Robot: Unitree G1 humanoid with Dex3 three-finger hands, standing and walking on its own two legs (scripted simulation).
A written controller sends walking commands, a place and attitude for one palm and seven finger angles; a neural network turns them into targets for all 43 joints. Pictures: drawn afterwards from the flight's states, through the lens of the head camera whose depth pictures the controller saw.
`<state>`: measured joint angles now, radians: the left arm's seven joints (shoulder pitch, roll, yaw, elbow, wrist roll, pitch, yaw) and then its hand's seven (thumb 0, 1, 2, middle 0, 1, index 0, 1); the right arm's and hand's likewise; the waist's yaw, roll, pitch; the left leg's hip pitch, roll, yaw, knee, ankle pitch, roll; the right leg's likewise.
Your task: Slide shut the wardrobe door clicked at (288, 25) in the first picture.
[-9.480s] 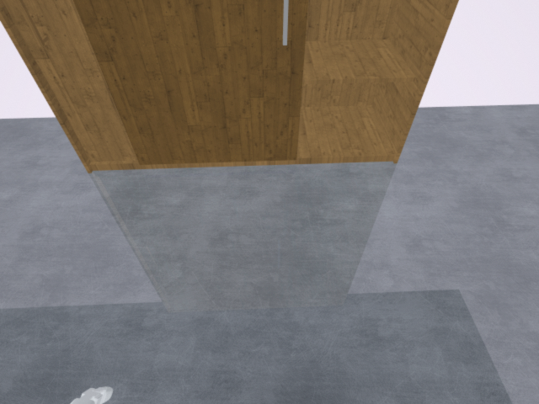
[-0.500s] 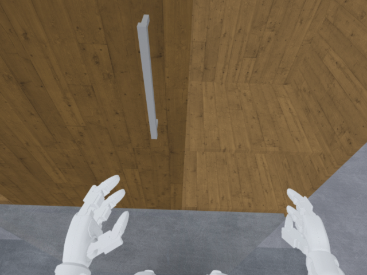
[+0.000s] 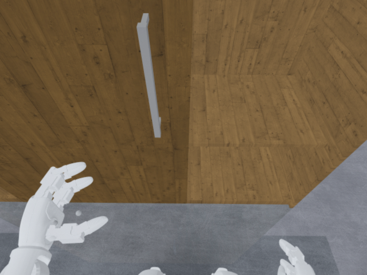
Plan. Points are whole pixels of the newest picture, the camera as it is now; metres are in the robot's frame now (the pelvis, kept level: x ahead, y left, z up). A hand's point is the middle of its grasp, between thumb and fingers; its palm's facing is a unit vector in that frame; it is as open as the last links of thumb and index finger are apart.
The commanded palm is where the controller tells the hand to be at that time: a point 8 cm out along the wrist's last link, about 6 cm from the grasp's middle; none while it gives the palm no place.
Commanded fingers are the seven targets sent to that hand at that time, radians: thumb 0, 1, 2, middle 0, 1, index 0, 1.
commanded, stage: raise the hand with hooked fingers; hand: left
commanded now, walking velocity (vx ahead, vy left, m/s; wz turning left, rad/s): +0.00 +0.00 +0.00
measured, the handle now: (152, 87) +0.50 +0.10 +0.14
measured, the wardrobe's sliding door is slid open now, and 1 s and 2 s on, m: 0.56 0.56 0.56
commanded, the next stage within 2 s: move the hooked fingers beside the handle in 1.18 s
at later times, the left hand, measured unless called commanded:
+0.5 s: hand (41, 182) +0.26 +0.27 +0.11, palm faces +0.09 -0.99 -0.06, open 13.9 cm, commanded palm +0.24 +0.32 +0.11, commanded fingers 0.00 -0.50 0.30 -0.30 -1.20 -0.30 -1.20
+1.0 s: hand (29, 165) +0.28 +0.29 +0.13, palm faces +0.09 -1.00 -0.05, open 14.0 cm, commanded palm +0.25 +0.34 +0.13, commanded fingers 0.00 -0.50 0.30 -0.30 -1.20 -0.30 -1.20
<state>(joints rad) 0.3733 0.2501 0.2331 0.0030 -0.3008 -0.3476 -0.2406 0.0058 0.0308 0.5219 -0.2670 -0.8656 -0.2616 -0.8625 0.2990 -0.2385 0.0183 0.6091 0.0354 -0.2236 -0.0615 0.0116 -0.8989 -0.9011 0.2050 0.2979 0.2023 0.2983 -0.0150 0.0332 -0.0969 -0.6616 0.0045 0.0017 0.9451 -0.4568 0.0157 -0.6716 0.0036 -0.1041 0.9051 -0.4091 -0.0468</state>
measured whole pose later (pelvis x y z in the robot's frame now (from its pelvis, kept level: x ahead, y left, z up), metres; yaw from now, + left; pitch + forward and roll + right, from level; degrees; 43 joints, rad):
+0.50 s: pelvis +0.01 +0.01 +0.02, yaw +1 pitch +6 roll -2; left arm 0.14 0.35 0.36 0.20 -0.35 -0.24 -0.39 -0.01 -0.47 0.31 -0.30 -1.18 -0.30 -1.18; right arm 0.23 -0.25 0.06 0.61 0.04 -0.26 -0.08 0.01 -0.90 -0.90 0.20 0.30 0.20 0.30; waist 0.02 0.04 -0.07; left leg -0.48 -0.01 0.00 0.78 -0.40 0.03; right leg -0.48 0.00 -0.10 0.72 -0.35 -0.02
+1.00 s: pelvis +0.01 +0.02 +0.03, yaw +0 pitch +4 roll -1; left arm 0.02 0.39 0.43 0.32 -0.35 -0.21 -0.44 -0.01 -0.50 0.30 -0.30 -1.20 -0.30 -1.20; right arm 0.28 -0.28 0.04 0.65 0.04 -0.26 -0.08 0.01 -0.90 -0.90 0.20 0.30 0.20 0.30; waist 0.01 0.03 -0.06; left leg -0.40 -0.01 0.02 0.68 -0.36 0.04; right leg -0.41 0.00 -0.08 0.63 -0.30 -0.02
